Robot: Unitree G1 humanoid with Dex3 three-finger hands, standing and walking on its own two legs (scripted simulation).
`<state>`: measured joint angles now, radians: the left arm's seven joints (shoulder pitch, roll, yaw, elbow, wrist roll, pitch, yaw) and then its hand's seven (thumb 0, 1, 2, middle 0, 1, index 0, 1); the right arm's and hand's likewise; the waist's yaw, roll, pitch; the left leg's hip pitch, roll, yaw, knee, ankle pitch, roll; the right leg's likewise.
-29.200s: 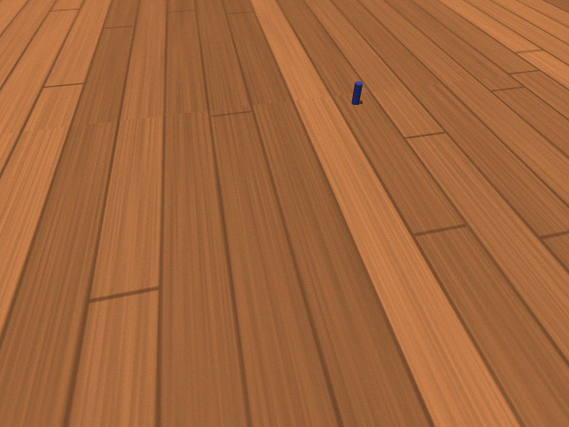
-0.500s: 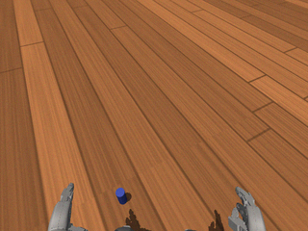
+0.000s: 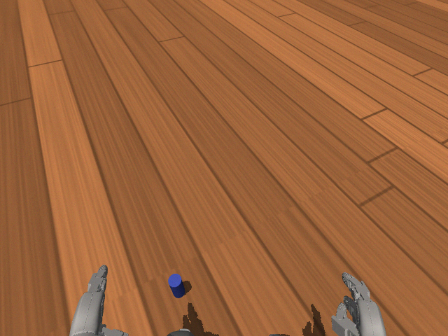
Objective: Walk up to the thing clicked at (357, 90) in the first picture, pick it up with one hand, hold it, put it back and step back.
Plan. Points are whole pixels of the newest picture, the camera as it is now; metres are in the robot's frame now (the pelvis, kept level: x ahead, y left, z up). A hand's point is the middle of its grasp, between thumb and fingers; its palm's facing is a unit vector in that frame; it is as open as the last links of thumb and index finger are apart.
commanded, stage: home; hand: left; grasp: from the side
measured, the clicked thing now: (177, 286) +0.40 +0.20 -0.65
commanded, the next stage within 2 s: stand in 0.02 s
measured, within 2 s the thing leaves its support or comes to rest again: neither
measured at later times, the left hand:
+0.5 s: hand (121, 324) +0.16 +0.20 -0.08, palm faces +0.01 -0.94 -0.33, open 11.0 cm
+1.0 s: hand out of the picture +0.05 +0.26 -0.11, palm faces +0.01 -0.94 -0.34, open 7.4 cm
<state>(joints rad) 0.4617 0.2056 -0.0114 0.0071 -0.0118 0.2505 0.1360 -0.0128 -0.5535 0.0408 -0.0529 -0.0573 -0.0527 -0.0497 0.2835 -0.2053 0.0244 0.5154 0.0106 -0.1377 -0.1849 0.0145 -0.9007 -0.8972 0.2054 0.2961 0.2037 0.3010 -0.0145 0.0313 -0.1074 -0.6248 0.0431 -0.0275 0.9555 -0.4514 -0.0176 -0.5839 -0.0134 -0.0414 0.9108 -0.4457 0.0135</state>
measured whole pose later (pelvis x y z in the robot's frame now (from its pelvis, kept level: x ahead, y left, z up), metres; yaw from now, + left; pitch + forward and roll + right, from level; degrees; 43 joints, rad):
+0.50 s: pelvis +0.00 +0.00 +0.01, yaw +0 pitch +3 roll -1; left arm 0.33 0.26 -0.02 0.28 0.06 0.11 0.07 -0.01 0.30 0.73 -0.20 -0.28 -0.19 -0.28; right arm 0.21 -0.23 0.02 0.65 -0.08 -0.08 -0.10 0.01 -0.90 -0.90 0.21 0.30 0.20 0.30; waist 0.01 0.00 -0.03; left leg -0.54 0.02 -0.01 0.91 -0.43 -0.01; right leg -0.51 -0.03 -0.03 0.89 -0.44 0.01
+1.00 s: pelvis -0.01 +0.02 +0.05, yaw +0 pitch -4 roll +0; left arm 0.22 0.32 0.00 0.99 0.02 0.00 0.02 0.01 0.90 0.89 -0.20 -0.30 -0.20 -0.30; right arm 0.18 -0.30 -0.02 1.03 -0.03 0.00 -0.01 0.01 -0.90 -0.90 0.20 0.30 0.20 0.30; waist 0.02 0.00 0.05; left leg -0.21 -0.01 0.01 0.52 -0.24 0.01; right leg -0.19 -0.06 -0.02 0.51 -0.25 0.04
